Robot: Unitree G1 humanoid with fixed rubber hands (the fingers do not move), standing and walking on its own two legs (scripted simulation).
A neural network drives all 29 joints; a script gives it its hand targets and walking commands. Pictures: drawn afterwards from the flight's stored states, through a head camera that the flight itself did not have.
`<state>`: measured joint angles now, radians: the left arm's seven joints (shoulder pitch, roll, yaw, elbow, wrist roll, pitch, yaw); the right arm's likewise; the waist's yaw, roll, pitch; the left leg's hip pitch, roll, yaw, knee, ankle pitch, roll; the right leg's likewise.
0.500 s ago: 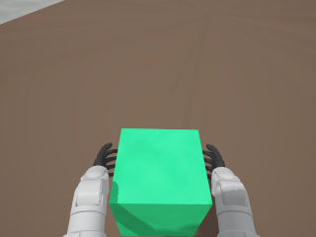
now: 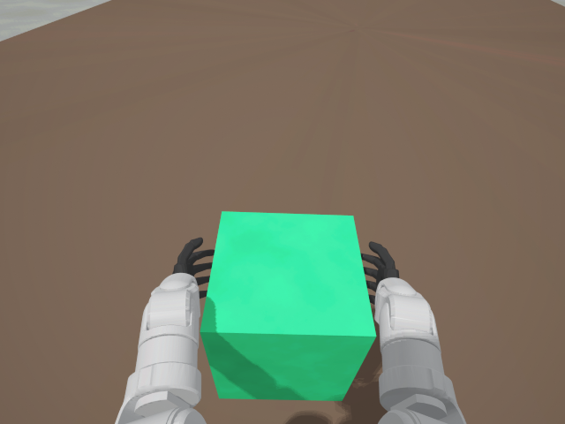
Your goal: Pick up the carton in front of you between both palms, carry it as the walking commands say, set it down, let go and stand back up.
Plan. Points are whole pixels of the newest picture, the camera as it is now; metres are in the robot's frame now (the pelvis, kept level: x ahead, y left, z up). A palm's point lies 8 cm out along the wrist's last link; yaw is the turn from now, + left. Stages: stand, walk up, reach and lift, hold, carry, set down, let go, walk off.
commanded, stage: set down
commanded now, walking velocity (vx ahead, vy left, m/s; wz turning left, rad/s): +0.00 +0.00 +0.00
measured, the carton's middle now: (284, 309) +0.33 +0.00 -0.02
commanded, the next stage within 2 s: none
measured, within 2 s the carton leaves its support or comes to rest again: neither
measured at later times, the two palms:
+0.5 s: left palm (208, 323) +0.38 +0.15 -0.16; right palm (355, 327) +0.38 -0.15 -0.16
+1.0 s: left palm (218, 334) +0.43 +0.15 -0.31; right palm (342, 339) +0.43 -0.15 -0.30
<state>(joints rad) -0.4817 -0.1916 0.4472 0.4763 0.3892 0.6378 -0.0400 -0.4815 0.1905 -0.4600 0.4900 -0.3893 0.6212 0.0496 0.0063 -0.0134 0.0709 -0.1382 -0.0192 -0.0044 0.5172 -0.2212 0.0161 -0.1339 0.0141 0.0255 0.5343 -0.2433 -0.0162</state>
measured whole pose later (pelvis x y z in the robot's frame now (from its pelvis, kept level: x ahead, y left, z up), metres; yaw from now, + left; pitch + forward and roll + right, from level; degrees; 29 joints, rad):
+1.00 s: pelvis -0.04 +0.00 -0.22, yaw +0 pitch +45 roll -1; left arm -0.95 -0.02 0.45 0.64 0.23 0.28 0.02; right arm -0.92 0.06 -0.49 0.60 -0.21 0.28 -0.05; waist -0.01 0.00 -0.15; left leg -1.88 -0.03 -0.02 1.56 -0.47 0.00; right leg -1.86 0.04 0.01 1.57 -0.49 0.01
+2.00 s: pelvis -0.05 +0.00 -0.39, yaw -1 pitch +42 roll -1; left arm -1.40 0.24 0.24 0.92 0.02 0.24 0.10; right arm -1.35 -0.17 -0.33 0.86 0.01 0.23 -0.13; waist -0.02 -0.01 0.25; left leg -2.31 -0.04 -0.01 2.18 -0.59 0.00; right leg -2.28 0.06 0.00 2.18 -0.62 0.02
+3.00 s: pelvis -0.06 +0.00 -0.41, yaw -1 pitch +32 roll -1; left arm -1.54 0.39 0.21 1.15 -0.03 0.10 0.05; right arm -1.50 -0.31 -0.28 1.11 0.06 0.10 -0.08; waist -0.01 -0.02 0.52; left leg -2.21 -0.03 -0.02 2.25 -0.59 0.00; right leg -2.18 0.07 -0.01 2.24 -0.61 0.03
